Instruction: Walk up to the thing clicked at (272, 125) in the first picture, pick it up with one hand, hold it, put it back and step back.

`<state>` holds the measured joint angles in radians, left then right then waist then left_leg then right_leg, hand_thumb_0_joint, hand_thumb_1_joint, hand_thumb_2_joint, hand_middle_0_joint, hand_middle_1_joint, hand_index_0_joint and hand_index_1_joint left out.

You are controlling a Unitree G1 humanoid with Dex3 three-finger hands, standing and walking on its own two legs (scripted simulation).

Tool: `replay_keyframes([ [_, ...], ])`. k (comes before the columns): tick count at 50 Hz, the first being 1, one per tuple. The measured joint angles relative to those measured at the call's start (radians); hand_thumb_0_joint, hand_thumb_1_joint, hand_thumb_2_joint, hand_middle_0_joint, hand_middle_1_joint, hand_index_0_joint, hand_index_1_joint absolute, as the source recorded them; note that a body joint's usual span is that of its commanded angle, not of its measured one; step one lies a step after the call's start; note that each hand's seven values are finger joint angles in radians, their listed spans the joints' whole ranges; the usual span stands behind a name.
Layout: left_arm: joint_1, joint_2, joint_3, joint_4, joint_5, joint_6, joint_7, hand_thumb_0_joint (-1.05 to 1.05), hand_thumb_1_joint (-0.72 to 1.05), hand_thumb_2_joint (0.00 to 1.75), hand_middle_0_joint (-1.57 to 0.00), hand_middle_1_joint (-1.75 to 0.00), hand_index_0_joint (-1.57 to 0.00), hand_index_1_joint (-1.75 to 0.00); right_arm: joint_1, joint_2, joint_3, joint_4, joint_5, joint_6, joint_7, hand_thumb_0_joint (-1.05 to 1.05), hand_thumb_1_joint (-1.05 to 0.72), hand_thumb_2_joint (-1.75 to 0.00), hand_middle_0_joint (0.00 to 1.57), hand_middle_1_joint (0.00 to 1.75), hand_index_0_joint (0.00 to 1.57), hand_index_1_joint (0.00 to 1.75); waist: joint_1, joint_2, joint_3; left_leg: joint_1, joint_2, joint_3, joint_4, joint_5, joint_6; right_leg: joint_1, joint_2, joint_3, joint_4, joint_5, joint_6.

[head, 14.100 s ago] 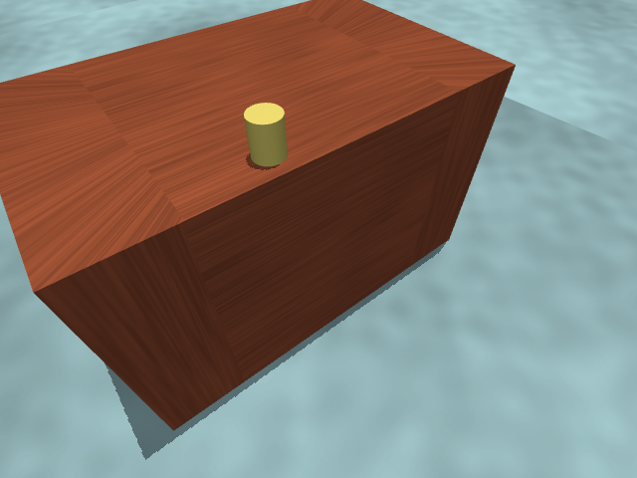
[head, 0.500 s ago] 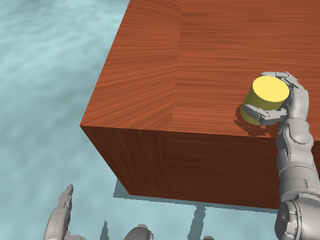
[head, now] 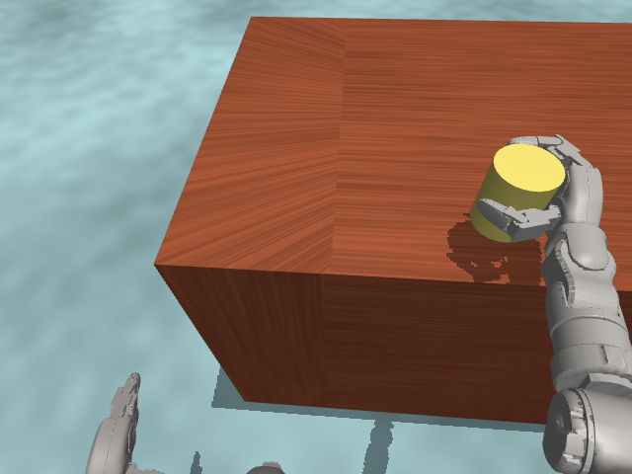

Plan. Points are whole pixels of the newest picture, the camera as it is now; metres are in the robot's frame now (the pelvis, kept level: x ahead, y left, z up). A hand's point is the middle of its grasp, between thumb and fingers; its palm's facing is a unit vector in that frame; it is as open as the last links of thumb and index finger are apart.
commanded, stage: settle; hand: right
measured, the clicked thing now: (512, 195) +0.45 -0.19 +0.11
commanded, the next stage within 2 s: lift in 0.32 s
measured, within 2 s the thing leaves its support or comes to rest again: neither
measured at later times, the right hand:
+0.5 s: hand (525, 175) +0.45 -0.19 +0.14, palm faces +0.17 +0.98 -0.01, open 10.8 cm
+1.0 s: hand (556, 149) +0.40 -0.18 +0.22, palm faces +0.16 +0.99 -0.02, open 10.8 cm
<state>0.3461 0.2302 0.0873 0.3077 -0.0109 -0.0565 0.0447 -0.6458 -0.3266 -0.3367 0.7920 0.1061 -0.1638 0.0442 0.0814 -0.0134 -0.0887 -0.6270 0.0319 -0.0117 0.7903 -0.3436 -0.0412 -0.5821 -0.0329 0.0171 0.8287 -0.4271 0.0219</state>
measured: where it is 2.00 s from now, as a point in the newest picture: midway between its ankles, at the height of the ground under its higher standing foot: outside the picture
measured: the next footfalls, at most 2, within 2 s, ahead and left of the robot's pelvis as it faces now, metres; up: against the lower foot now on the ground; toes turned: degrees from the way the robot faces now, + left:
none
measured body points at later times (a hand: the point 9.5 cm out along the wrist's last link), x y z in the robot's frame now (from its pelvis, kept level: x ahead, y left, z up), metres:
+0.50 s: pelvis +0.00 +0.00 +0.01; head +0.04 +0.00 +0.46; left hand +0.15 +0.27 -0.05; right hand +0.43 -0.24 +0.15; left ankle +0.03 +0.15 -0.70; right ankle -0.01 -0.13 -0.70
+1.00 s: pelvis +0.01 +0.00 +0.02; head +0.00 +0.02 +0.47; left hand +0.16 +0.26 -0.05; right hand +0.39 -0.23 +0.22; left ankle +0.03 +0.15 -0.70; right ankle -0.01 -0.13 -0.70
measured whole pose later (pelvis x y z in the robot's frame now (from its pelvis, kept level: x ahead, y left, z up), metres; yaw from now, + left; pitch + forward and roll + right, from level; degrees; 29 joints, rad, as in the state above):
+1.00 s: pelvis +0.01 +0.00 +0.02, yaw +0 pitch +3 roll +0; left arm 0.31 0.22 0.09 0.46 -0.04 -0.06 0.04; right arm -0.52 -0.27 -0.27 0.33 0.16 0.20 0.02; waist 0.01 -0.06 -0.08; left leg -0.39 0.04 -0.01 0.63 -0.30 -0.04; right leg -0.34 -0.03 0.01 0.64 -0.36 0.02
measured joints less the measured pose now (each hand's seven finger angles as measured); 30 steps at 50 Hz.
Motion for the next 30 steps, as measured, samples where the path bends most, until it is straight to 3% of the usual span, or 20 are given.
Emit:
replay_keyframes([
  [30, -0.016, -0.01, -0.016, 0.073, -0.01, -0.019, 0.005, -0.01, -0.53, 0.06, -0.05, -0.05, -0.06, -0.06, 0.014, 0.014, 0.028, -0.088, 0.019, 0.093, -0.013, 0.0, 0.48, -1.09, 0.64, 1.03, 0.66, 1.04, -0.023, -0.007, 0.017, 0.109, 0.002, -0.005, -0.095, 0.038, 0.001, 0.115, 0.001, -0.009, -0.105, 0.042, 0.001],
])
